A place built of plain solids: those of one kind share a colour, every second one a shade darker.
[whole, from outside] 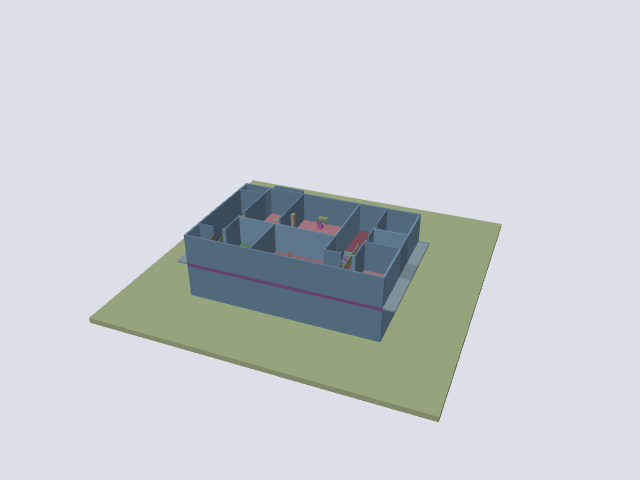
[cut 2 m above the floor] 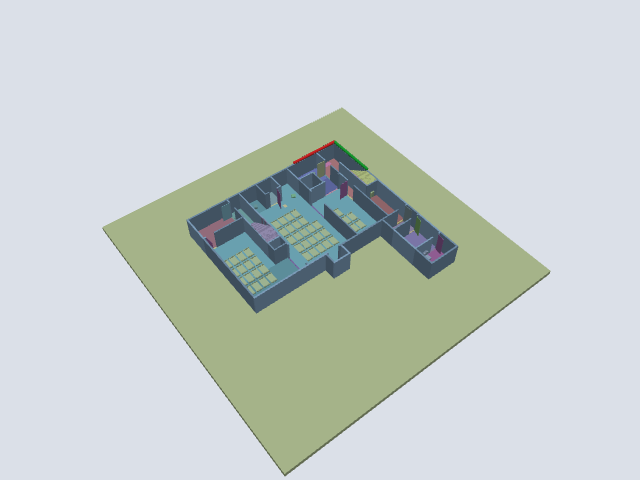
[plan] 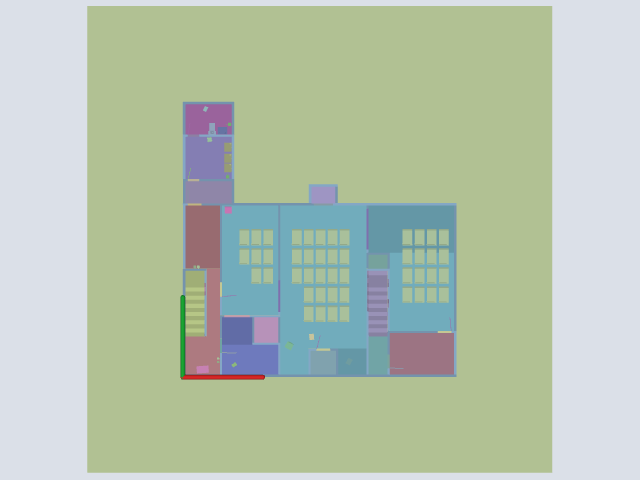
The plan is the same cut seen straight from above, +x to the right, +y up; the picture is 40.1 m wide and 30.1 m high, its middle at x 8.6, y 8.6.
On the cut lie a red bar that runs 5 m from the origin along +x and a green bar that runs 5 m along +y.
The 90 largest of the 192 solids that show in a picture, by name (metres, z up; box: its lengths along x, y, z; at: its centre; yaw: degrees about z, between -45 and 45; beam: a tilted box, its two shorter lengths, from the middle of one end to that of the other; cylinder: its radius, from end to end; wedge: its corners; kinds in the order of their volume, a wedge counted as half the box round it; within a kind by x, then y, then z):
{
 "under_1": {"box": [29.16, 29.27, 0.5], "at": [8.58, 8.63, -0.46]},
 "wall_1": {"box": [0.16, 1.98, 2.69], "at": [0.08, 1.15, 4.42]},
 "wall_2": {"box": [0.16, 6.51, 3.07], "at": [0.08, 3.42, 1.24]},
 "wall_3": {"box": [0.16, 7.16, 2.69], "at": [0.08, 5.85, 4.42]},
 "wall_4": {"box": [0.16, 3.96, 3.07], "at": [0.08, 8.78, 1.24]},
 "wall_5": {"box": [0.16, 2.66, 3.07], "at": [0.08, 13.75, 1.24]},
 "wall_6": {"box": [0.16, 1.9, 3.07], "at": [0.08, 16.16, 1.24]},
 "wall_7": {"box": [2.69, 0.13, 2.69], "at": [1.34, 9.49, 4.42]},
 "wall_8": {"box": [0.13, 4.11, 3.07], "at": [1.43, 4.62, 1.24]},
 "wall_9": {"box": [3.23, 0.16, 3.07], "at": [1.61, 17.19, 1.24]},
 "wall_10": {"box": [2.2, 0.13, 3.07], "at": [2.13, 12.36, 1.24]},
 "wall_11": {"box": [2.2, 0.13, 3.07], "at": [2.13, 15.14, 1.24]},
 "wall_12": {"box": [0.13, 4.82, 3.07], "at": [2.4, 8.35, 1.24]},
 "wall_13": {"box": [0.13, 3.76, 2.69], "at": [2.62, 7.55, 4.42]},
 "wall_14": {"box": [0.16, 2.66, 3.07], "at": [3.15, 13.75, 1.24]},
 "wall_15": {"box": [0.16, 1.9, 3.07], "at": [3.15, 16.16, 1.24]},
 "wall_16": {"box": [7.04, 0.13, 3.07], "at": [4.69, 10.82, 1.24]},
 "wall_17": {"box": [0.13, 4.37, 2.69], "at": [6.04, 2.35, 4.42]},
 "wall_18": {"box": [0.13, 5.09, 2.69], "at": [6.04, 8.21, 4.42]},
 "wall_19": {"box": [0.13, 4.68, 3.07], "at": [6.04, 8.42, 1.24]},
 "wall_20": {"box": [9.08, 0.13, 2.69], "at": [7.1, 4.59, 4.42]},
 "wall_21": {"box": [17.16, 0.16, 6.06], "at": [8.58, 0.08, 2.73]},
 "wall_22": {"box": [17.16, 0.16, 2.69], "at": [8.58, 10.84, 4.42]},
 "wall_23": {"box": [1.82, 0.16, 3.07], "at": [8.81, 12.02, 1.24]},
 "wall_24": {"box": [0.13, 6.51, 3.07], "at": [11.57, 3.42, 1.24]},
 "wall_25": {"box": [0.13, 6.1, 2.69], "at": [11.57, 7.71, 4.42]},
 "wall_26": {"box": [0.13, 3.77, 3.07], "at": [12.9, 4.79, 1.24]},
 "wall_27": {"box": [7.75, 0.13, 3.07], "at": [13.29, 10.82, 1.24]},
 "wall_28": {"box": [0.13, 2.9, 2.69], "at": [14.11, 9.31, 4.42]},
 "wall_29": {"box": [3.15, 0.13, 3.07], "at": [14.41, 2.83, 1.24]},
 "wall_30": {"box": [3.12, 0.13, 2.69], "at": [15.6, 4.59, 4.42]},
 "wall_31": {"box": [3.12, 0.13, 2.69], "at": [15.6, 6.92, 4.42]},
 "wall_32": {"box": [0.16, 2.61, 3.07], "at": [17.08, 1.47, 1.24]},
 "wall_33": {"box": [0.16, 4.37, 2.69], "at": [17.08, 2.35, 4.42]},
 "wall_34": {"box": [0.16, 2.2, 2.69], "at": [17.08, 5.76, 4.42]},
 "wall_35": {"box": [0.16, 7.86, 3.07], "at": [17.08, 6.83, 1.24]},
 "wall_36": {"box": [0.16, 3.77, 2.69], "at": [17.08, 8.88, 4.42]},
 "floor_prayer_hall_1": {"box": [3.52, 6.87, 0.63], "at": [4.22, 7.33, -0.31]},
 "floor_prayer_hall_2": {"box": [1.77, 1.63, 0.63], "at": [7.0, 0.97, -0.31]},
 "floor_prayer_hall_3": {"box": [5.4, 8.97, 0.63], "at": [8.81, 6.28, -0.31]},
 "floor_prayer_hall_4": {"box": [1.77, 1.63, 0.63], "at": [10.62, 0.97, -0.31]},
 "floor_prayer_hall_5": {"box": [5.36, 2.96, 0.63], "at": [14.32, 9.28, -0.31]},
 "floor_prayer_hall_6": {"box": [4.03, 4.91, 0.63], "at": [14.98, 5.35, -0.31]},
 "women_stair_1": {"box": [1.2, 4.13, 0.48], "at": [12.24, 4.61, -0.06]},
 "women_stair_2": {"box": [1.2, 3.87, 0.66], "at": [12.24, 4.74, 0.03]},
 "women_stair_3": {"box": [1.2, 3.61, 0.84], "at": [12.24, 4.87, 0.12]},
 "women_stair_4": {"box": [1.2, 3.36, 1.02], "at": [12.24, 5.0, 0.21]},
 "women_stair_5": {"box": [1.2, 3.1, 1.2], "at": [12.24, 5.12, 0.3]},
 "women_stair_6": {"box": [1.2, 2.84, 1.38], "at": [12.24, 5.25, 0.39]},
 "women_stair_7": {"box": [1.2, 2.59, 1.56], "at": [12.24, 5.38, 0.48]},
 "women_stair_8": {"box": [1.2, 2.33, 1.74], "at": [12.24, 5.51, 0.57]},
 "women_stair_9": {"box": [1.2, 2.08, 1.93], "at": [12.24, 5.64, 0.66]},
 "women_stair_10": {"box": [1.2, 1.82, 2.11], "at": [12.24, 5.76, 0.75]},
 "women_stair_11": {"box": [1.2, 1.56, 2.29], "at": [12.24, 5.89, 0.84]},
 "women_stair_12": {"box": [1.2, 1.31, 2.47], "at": [12.24, 6.02, 0.93]},
 "women_stair_13": {"box": [1.2, 1.05, 2.65], "at": [12.24, 6.15, 1.02]},
 "women_stair_14": {"box": [1.2, 0.54, 3.01], "at": [12.24, 6.41, 1.2]},
 "women_stair_15": {"box": [1.2, 0.28, 3.19], "at": [12.24, 6.53, 1.29]},
 "men_stair_1": {"box": [1.2, 4.13, 0.48], "at": [0.76, 4.61, -0.06]},
 "men_stair_2": {"box": [1.2, 3.87, 0.66], "at": [0.76, 4.74, 0.03]},
 "men_stair_3": {"box": [1.2, 3.62, 0.84], "at": [0.76, 4.86, 0.12]},
 "men_stair_4": {"box": [1.2, 3.36, 1.02], "at": [0.76, 4.99, 0.21]},
 "men_stair_5": {"box": [1.2, 3.11, 1.2], "at": [0.76, 5.12, 0.3]},
 "men_stair_6": {"box": [1.2, 2.85, 1.38], "at": [0.76, 5.25, 0.39]},
 "men_stair_7": {"box": [1.2, 2.59, 1.56], "at": [0.76, 5.38, 0.48]},
 "men_stair_8": {"box": [1.2, 2.34, 1.74], "at": [0.76, 5.51, 0.57]},
 "men_stair_9": {"box": [1.2, 2.08, 1.93], "at": [0.76, 5.63, 0.66]},
 "men_stair_10": {"box": [1.2, 1.82, 2.11], "at": [0.76, 5.76, 0.75]},
 "men_stair_11": {"box": [1.2, 1.57, 2.29], "at": [0.76, 5.89, 0.84]},
 "men_stair_12": {"box": [1.2, 1.31, 2.47], "at": [0.76, 6.02, 0.93]},
 "men_stair_13": {"box": [1.2, 1.05, 2.65], "at": [0.76, 6.15, 1.02]},
 "floor_men_hall_1": {"box": [2.17, 2.41, 0.63], "at": [1.25, 1.36, -0.31]},
 "floor_men_hall_2": {"box": [2.17, 3.96, 0.63], "at": [1.25, 8.78, -0.31]},
 "floor_men_hall_3": {"box": [0.84, 4.24, 0.63], "at": [1.91, 4.69, -0.31]},
 "upper_floor_classroom_1": {"box": [3.29, 6.1, 0.16], "at": [4.33, 7.71, 2.99]},
 "upper_floor_classroom_2": {"box": [5.4, 6.1, 0.16], "at": [8.81, 7.71, 2.99]},
 "floor_women_lobby_1": {"box": [4.03, 2.61, 0.63], "at": [14.98, 1.47, -0.31]},
 "floor_shoe_room_1": {"box": [1.89, 1.73, 0.63], "at": [3.4, 2.9, -0.31]},
 "floor_shoe_room_2": {"box": [3.52, 1.87, 0.63], "at": [4.22, 1.09, -0.31]},
 "floor_ablutions_1": {"box": [2.91, 2.66, 0.5], "at": [1.61, 13.75, -0.38]},
 "upper_floor_women_prayer_1": {"box": [5.4, 2.39, 0.16], "at": [8.81, 3.33, 2.99]},
 "upper_floor_women_prayer_2": {"box": [2.83, 2.39, 0.16], "at": [15.59, 3.33, 2.99]},
 "floor_men_wc_1": {"box": [2.91, 1.9, 0.5], "at": [1.61, 16.16, -0.38]},
 "floor_wudu_lobby_1": {"box": [2.91, 1.4, 0.5], "at": [1.61, 11.59, -0.38]},
 "floor_women_hall_1": {"box": [1.2, 2.41, 0.63], "at": [12.24, 1.36, -0.31]},
 "upper_floor_landing_1": {"box": [2.4, 4.09, 0.16], "at": [12.84, 8.72, 2.99]},
 "floor_hall_store_1": {"box": [1.5, 1.6, 0.63], "at": [5.23, 2.96, -0.31]},
 "floor_middle_lobby_1": {"box": [1.6, 1.5, 0.63], "at": [8.81, 0.91, -0.31]},
 "floor_mihrab_1": {"box": [1.5, 1.05, 0.63], "at": [8.81, 11.41, -0.31]},
 "wall_band_1": {"box": [17.16, 0.16, 0.31], "at": [8.58, 0.08, 2.92]}
}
